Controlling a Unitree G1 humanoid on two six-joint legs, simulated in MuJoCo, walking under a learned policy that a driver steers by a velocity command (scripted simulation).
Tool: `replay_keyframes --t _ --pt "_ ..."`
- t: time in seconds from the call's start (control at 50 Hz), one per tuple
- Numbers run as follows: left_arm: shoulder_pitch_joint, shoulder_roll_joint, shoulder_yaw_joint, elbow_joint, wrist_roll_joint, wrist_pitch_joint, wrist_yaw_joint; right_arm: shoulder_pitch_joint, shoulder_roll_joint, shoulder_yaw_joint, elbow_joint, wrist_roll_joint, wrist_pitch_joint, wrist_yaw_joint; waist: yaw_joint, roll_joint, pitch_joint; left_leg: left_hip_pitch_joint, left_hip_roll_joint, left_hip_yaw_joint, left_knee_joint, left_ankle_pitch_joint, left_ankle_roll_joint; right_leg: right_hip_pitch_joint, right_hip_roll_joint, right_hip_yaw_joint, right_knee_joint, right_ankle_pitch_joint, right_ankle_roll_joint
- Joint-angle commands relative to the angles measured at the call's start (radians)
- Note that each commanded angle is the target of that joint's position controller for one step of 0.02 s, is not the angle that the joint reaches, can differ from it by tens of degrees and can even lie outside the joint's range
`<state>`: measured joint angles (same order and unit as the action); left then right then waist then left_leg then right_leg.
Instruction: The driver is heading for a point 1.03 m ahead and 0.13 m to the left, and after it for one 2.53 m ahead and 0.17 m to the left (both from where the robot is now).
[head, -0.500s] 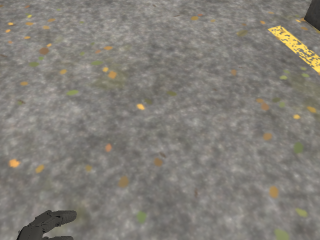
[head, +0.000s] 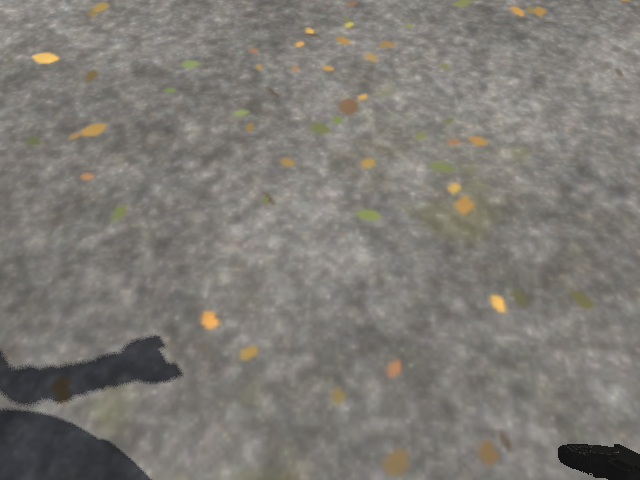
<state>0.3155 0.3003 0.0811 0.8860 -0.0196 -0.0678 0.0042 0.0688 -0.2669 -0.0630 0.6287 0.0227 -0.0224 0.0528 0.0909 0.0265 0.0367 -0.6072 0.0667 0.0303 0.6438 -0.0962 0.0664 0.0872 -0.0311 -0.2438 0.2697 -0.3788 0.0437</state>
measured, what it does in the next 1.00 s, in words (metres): walks ahead, turning left: left foot, then right foot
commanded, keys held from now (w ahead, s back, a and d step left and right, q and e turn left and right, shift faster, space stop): w+q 0.50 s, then w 0.46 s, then w+e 0.04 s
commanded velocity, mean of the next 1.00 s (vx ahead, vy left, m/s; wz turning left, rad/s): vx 0.50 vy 0.00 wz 0.42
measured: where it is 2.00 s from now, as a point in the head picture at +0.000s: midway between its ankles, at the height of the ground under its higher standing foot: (275, 221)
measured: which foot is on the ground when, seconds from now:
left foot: up 0.00-0.02, down 0.04-0.54, up 0.56-1.00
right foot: down 0.00-0.06, up 0.08-0.50, down 0.52-1.00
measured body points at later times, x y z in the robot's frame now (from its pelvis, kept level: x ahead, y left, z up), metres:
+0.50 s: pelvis +0.29 +0.02 +0.00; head +0.31 +0.04 +0.45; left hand +0.45 +0.32 -0.07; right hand +0.41 -0.26 -0.10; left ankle +0.15 +0.10 -0.73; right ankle +0.47 -0.06 -0.72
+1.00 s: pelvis +0.53 +0.12 +0.00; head +0.56 +0.14 +0.45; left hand +0.40 +0.37 -0.13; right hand +0.85 +0.02 -0.06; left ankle +0.60 +0.28 -0.72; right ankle +0.46 -0.06 -0.73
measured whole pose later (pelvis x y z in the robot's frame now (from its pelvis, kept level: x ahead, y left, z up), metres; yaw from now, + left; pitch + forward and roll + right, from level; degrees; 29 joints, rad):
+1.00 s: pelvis +0.53 +0.12 +0.00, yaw +23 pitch +3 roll -2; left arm 0.41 0.30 0.06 0.88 -0.03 -0.06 -0.01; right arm 0.04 -0.26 -0.03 0.62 0.02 -0.07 0.04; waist 0.11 0.02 0.01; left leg -0.50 0.04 0.00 0.51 -0.07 0.05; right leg 0.02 -0.01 -0.04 0.31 -0.37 0.02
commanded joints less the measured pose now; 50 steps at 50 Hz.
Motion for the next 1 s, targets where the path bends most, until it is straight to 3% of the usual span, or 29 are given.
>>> replay_keyframes --t 0.02,0.04,0.06,0.08,0.1,0.12,0.14,0.16,0.18,0.24,0.34,0.44,0.48,0.5,0.52,0.54,0.56,0.58,0.6,0.62,0.64,0.66,0.7,0.76,0.82,0.88,0.94,0.98,1.0 --pt "-0.046 0.218 0.049 -0.059 -0.014 0.012 0.014 0.123 -0.141 -0.060 -0.053 -0.002 -0.007 0.002 -0.152 -0.126 -0.091 0.247 -0.112 0.093 -0.058 -0.084 0.070 -0.018 -0.236 0.032 0.278 1.068 -0.133" --pt "-0.043 0.193 0.038 -0.065 -0.008 0.013 0.019 0.301 -0.204 -0.095 -0.003 0.001 -0.001 -0.013 -0.238 -0.088 -0.181 0.532 -0.128 0.055 -0.104 -0.026 0.111 -0.171 -0.198 0.014 0.519 0.970 -0.095" --pt "0.000 0.082 0.003 -0.103 0.039 0.002 0.013 0.380 -0.307 -0.117 0.015 0.006 0.005 -0.036 -0.209 0.136 -0.260 0.857 0.110 -0.333 -0.112 -0.022 0.210 -0.544 -0.101 0.016 0.871 0.266 -0.043" --pt "0.009 0.048 -0.021 -0.151 0.028 -0.039 0.000 0.354 -0.338 -0.107 -0.026 0.002 -0.013 -0.028 -0.161 0.230 -0.426 1.032 0.285 -0.869 -0.292 -0.197 0.384 -0.813 0.065 0.240 1.113 -0.242 -0.020" --pt "-0.113 0.139 0.001 -0.173 -0.012 -0.066 -0.014 0.354 -0.247 -0.082 -0.020 -0.005 -0.026 -0.020 -0.218 0.095 -0.359 0.998 0.256 -0.775 -0.339 -0.207 0.320 -0.924 0.007 0.337 1.142 -0.164 -0.037" --pt "-0.151 0.136 -0.002 -0.188 -0.023 -0.079 -0.018 0.317 -0.210 -0.070 -0.013 -0.005 -0.035 -0.020 -0.196 0.074 -0.233 0.865 0.218 -0.625 -0.339 -0.148 0.282 -0.939 -0.031 0.320 1.077 -0.078 -0.056" --pt "-0.146 0.125 -0.004 -0.173 -0.001 -0.081 -0.009 0.244 -0.185 -0.060 -0.021 -0.004 -0.038 -0.021 -0.144 -0.014 -0.162 0.707 0.171 -0.519 -0.344 -0.062 0.246 -0.874 -0.071 0.320 0.988 -0.008 -0.053" --pt "-0.134 0.138 0.006 -0.166 0.020 -0.073 -0.004 0.187 -0.155 -0.049 -0.035 -0.010 -0.038 -0.024 -0.105 -0.003 -0.121 0.584 0.140 -0.447 -0.360 0.040 0.229 -0.801 -0.095 0.322 0.913 0.031 -0.045" --pt "-0.115 0.139 0.009 -0.165 0.024 -0.059 -0.007 0.157 -0.146 -0.044 -0.049 -0.019 -0.038 -0.028 -0.078 0.017 -0.106 0.506 0.120 -0.419 -0.385 0.087 0.227 -0.744 -0.105 0.324 0.885 0.056 -0.037" --pt "-0.127 0.100 0.003 -0.177 0.037 -0.033 -0.004 0.167 -0.166 -0.049 -0.039 -0.015 -0.045 -0.044 -0.064 0.013 -0.085 0.394 0.089 -0.345 -0.417 0.192 0.239 -0.708 -0.087 0.298 0.766 0.131 0.007" --pt "-0.315 0.051 -0.020 -0.230 0.030 -0.036 -0.014 0.238 -0.184 -0.055 -0.003 -0.004 -0.036 -0.067 -0.134 0.045 -0.038 0.340 0.020 -0.277 -0.401 0.073 0.172 -0.650 -0.017 0.289 0.398 0.431 0.027" --pt "-0.375 0.097 -0.006 -0.264 0.012 -0.053 -0.033 0.301 -0.179 -0.055 0.030 0.005 -0.025 -0.071 -0.151 0.073 -0.032 0.427 0.067 -0.397 -0.305 -0.024 0.143 -0.581 0.020 0.322 0.247 0.408 -0.003" --pt "-0.323 0.116 0.006 -0.258 0.010 -0.061 -0.034 0.288 -0.178 -0.056 0.030 0.003 -0.018 -0.074 -0.119 0.107 -0.040 0.458 0.076 -0.446 -0.242 -0.002 0.125 -0.516 0.027 0.316 0.223 0.314 -0.032" --pt "-0.248 0.126 0.016 -0.239 0.013 -0.065 -0.030 0.275 -0.159 -0.050 0.025 0.002 -0.015 -0.073 -0.078 0.111 -0.065 0.450 0.047 -0.441 -0.183 0.028 0.104 -0.413 0.033 0.296 0.183 0.312 -0.054" --pt "-0.136 0.158 0.030 -0.222 0.029 -0.071 -0.025 0.273 -0.110 -0.032 0.018 -0.006 -0.017 -0.070 -0.027 0.083 -0.158 0.411 -0.003 -0.385 -0.024 0.053 0.069 -0.228 -0.036 0.339 0.194 0.316 -0.099" --pt "0.000 0.229 0.046 -0.207 0.051 -0.072 -0.020 0.352 -0.050 -0.012 0.002 -0.007 -0.023 -0.070 -0.018 -0.092 -0.310 0.166 -0.109 -0.269 0.296 -0.133 0.003 0.116 -0.241 0.612 0.194 0.248 -0.210" --pt "0.082 0.243 0.056 -0.161 0.035 -0.058 -0.031 0.438 -0.056 -0.005 0.000 0.013 -0.032 -0.073 -0.037 -0.381 -0.380 -0.084 -0.159 -0.203 0.557 -0.495 -0.039 0.264 -0.383 1.027 0.063 -0.022 -0.320" --pt "0.048 0.156 0.032 -0.174 0.013 -0.054 -0.034 0.394 -0.143 -0.023 0.021 0.020 -0.032 -0.072 -0.018 -0.244 -0.257 -0.179 -0.105 -0.242 0.660 -0.450 -0.046 0.184 -0.361 1.014 0.017 -0.194 -0.296" --pt "0.004 0.116 0.020 -0.180 0.016 -0.044 -0.031 0.289 -0.165 -0.028 0.007 0.012 -0.030 -0.070 -0.008 -0.150 -0.146 -0.192 -0.071 -0.207 0.678 -0.370 -0.048 0.063 -0.321 0.861 0.013 -0.154 -0.261" --pt "-0.042 0.102 0.012 -0.183 0.027 -0.038 -0.030 0.222 -0.157 -0.026 -0.010 -0.002 -0.031 -0.069 -0.024 -0.096 -0.074 -0.169 -0.045 -0.181 0.635 -0.311 -0.045 -0.064 -0.280 0.750 -0.006 -0.042 -0.250" --pt "-0.071 0.079 0.003 -0.178 0.033 -0.037 -0.028 0.194 -0.144 -0.029 -0.017 -0.011 -0.033 -0.066 -0.047 -0.096 -0.039 -0.138 -0.014 -0.179 0.575 -0.269 -0.040 -0.144 -0.244 0.671 -0.026 0.057 -0.247" --pt "-0.083 0.070 -0.002 -0.175 0.037 -0.039 -0.026 0.205 -0.125 -0.026 -0.015 -0.007 -0.033 -0.061 -0.071 -0.121 -0.031 -0.088 0.005 -0.170 0.533 -0.245 -0.038 -0.198 -0.217 0.614 -0.046 0.127 -0.241" --pt "-0.076 0.071 -0.002 -0.160 0.025 -0.045 -0.026 0.217 -0.091 -0.018 -0.006 -0.006 -0.030 -0.056 -0.086 -0.139 -0.040 -0.057 0.018 -0.135 0.457 -0.226 -0.044 -0.226 -0.197 0.539 -0.077 0.227 -0.257" --pt "-0.049 0.120 0.010 -0.136 0.014 -0.046 -0.021 0.136 -0.062 -0.001 -0.030 -0.019 -0.037 -0.051 -0.070 -0.108 -0.030 -0.074 0.039 -0.102 0.286 -0.119 -0.059 -0.221 -0.203 0.461 -0.113 0.345 -0.275" --pt "-0.024 0.143 0.013 -0.118 0.005 -0.034 -0.018 0.043 -0.044 0.011 -0.043 -0.014 -0.049 -0.039 -0.038 -0.105 -0.019 -0.014 0.025 -0.067 0.092 0.032 -0.065 -0.228 -0.173 0.368 -0.120 0.382 -0.249" --pt "0.034 0.159 0.014 -0.091 -0.004 -0.023 -0.018 -0.040 -0.052 0.012 -0.061 -0.004 -0.055 -0.028 -0.007 -0.109 -0.004 0.039 -0.003 -0.041 -0.023 0.095 -0.066 -0.204 -0.181 0.342 -0.107 0.382 -0.234" --pt "0.062 0.174 0.017 -0.068 -0.012 -0.007 -0.016 -0.083 -0.071 0.006 -0.082 0.000 -0.059 -0.016 -0.012 -0.121 0.012 0.058 -0.018 -0.037 -0.094 0.037 -0.036 -0.133 -0.223 0.355 -0.069 0.409 -0.216" --pt "0.050 0.186 0.019 -0.061 -0.016 0.005 -0.011 -0.014 -0.101 -0.010 -0.067 -0.005 -0.064 -0.016 -0.072 -0.122 -0.020 0.202 -0.048 -0.014 -0.160 0.010 -0.004 -0.126 -0.218 0.343 0.027 0.569 -0.189" --pt "0.053 0.170 0.011 -0.059 -0.016 0.008 -0.010 0.106 -0.140 -0.033 -0.030 -0.013 -0.064 -0.023 -0.134 -0.101 -0.093 0.389 -0.069 0.000 -0.188 0.014 0.020 -0.161 -0.173 0.308 0.172 0.688 -0.166"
